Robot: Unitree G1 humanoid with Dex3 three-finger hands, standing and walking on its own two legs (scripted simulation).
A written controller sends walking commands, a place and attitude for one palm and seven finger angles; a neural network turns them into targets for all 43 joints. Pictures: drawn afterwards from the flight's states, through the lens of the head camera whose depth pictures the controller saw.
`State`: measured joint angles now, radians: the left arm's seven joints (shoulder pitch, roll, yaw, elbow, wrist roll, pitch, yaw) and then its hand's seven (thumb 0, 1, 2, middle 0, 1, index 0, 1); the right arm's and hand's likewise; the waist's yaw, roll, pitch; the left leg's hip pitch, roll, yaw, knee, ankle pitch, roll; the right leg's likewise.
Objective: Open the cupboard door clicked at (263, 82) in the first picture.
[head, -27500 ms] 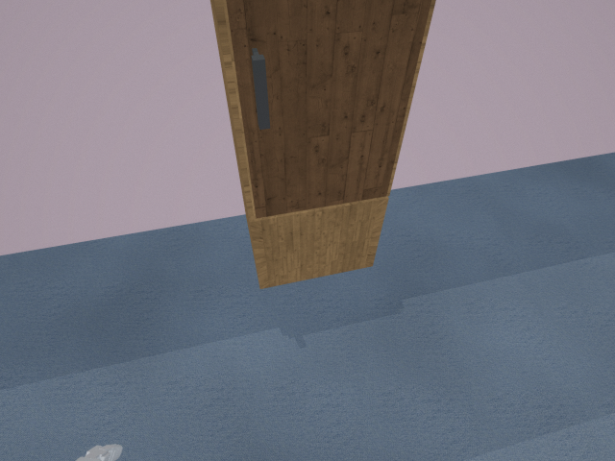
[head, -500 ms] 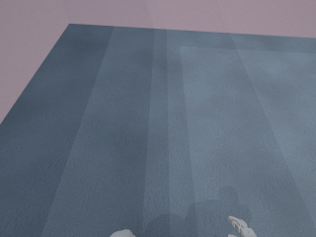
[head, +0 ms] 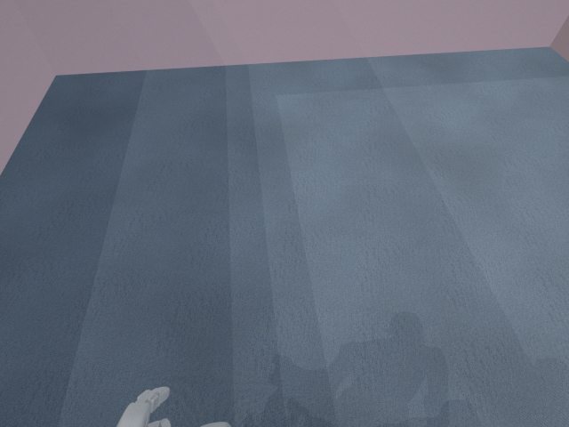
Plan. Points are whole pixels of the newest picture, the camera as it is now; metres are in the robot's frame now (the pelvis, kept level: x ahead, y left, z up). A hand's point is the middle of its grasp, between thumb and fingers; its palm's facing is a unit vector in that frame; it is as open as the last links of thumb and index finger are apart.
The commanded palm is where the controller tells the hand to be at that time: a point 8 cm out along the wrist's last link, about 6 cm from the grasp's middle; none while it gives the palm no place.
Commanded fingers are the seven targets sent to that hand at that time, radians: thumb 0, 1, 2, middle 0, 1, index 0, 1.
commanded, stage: turn to face it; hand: left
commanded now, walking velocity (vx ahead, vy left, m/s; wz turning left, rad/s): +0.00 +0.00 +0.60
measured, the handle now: out of the picture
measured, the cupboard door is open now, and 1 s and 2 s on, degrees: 38 38 38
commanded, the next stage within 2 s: none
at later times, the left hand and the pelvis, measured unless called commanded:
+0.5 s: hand out of the picture +0.13 +0.22 -0.16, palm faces +0.31 -0.90 -0.30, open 7.3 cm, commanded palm none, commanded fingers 0.00 0.90 0.90 -0.20 -0.30 -0.20 -0.30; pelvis +0.09 -0.03 -0.01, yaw +17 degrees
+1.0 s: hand out of the picture +0.05 +0.18 -0.18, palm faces +0.62 -0.75 -0.25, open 7.3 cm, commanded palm none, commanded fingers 0.00 0.90 0.90 -0.20 -0.30 -0.20 -0.30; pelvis +0.13 -0.03 +0.00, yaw +36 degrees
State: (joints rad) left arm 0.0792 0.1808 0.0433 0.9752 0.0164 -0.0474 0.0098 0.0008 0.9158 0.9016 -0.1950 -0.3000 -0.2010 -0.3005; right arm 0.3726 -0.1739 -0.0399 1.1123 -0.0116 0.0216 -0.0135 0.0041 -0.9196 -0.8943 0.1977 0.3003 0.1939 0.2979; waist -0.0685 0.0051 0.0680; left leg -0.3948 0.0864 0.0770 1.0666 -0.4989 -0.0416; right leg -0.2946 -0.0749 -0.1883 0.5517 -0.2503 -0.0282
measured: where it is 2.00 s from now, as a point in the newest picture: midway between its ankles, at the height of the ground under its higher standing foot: outside the picture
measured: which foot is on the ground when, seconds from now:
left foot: up 0.00-0.16, down 0.18-0.50, up 0.52-0.82, down 0.84-1.00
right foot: down 0.00-0.18, up 0.20-0.48, down 0.50-0.84, up 0.86-1.00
